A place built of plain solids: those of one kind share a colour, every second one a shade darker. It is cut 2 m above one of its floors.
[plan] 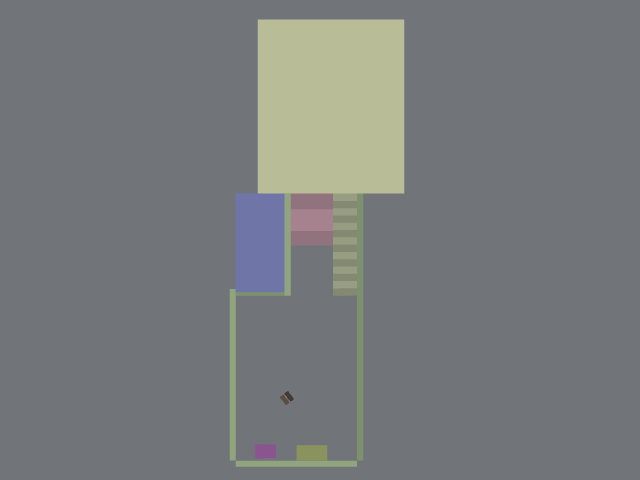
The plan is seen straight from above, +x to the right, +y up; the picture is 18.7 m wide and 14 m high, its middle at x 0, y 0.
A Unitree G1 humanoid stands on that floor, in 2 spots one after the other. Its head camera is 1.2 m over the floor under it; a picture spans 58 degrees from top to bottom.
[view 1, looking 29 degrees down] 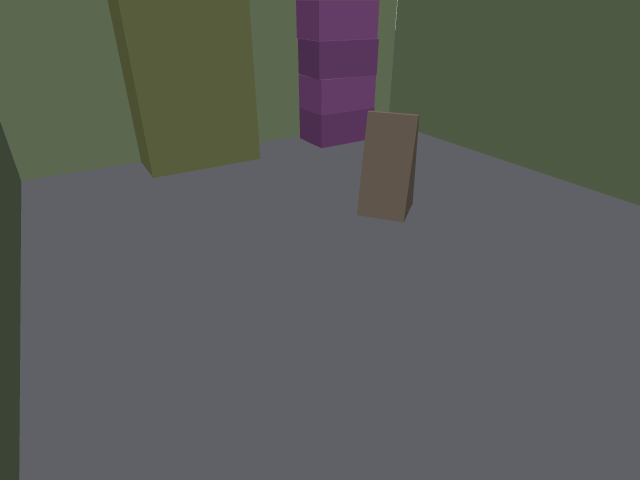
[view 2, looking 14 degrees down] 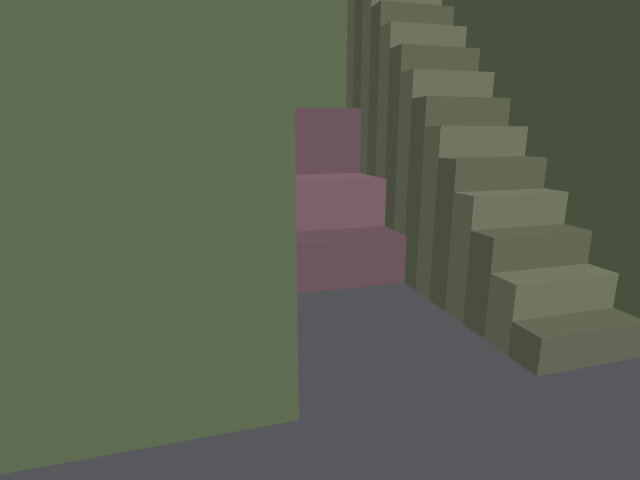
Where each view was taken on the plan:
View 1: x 0.73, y -2.62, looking -121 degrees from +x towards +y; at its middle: ground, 2.48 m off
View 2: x -1.21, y -3.20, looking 74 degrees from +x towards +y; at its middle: mass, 3.35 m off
